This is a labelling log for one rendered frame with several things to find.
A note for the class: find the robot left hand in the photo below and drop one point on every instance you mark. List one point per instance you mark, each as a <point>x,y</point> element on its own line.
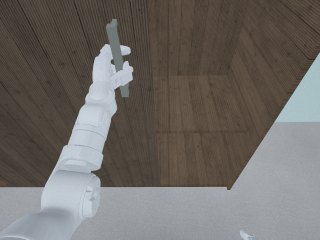
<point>103,70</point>

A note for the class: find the handle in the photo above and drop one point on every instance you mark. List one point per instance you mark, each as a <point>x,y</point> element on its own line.
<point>113,38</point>

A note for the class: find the robot right hand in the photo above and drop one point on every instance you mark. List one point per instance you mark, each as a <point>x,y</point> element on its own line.
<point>248,236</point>

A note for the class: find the robot left forearm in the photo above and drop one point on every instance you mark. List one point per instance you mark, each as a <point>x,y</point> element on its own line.
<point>84,150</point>

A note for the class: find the robot left upper arm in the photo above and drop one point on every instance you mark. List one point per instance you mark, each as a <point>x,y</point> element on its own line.
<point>69,198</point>

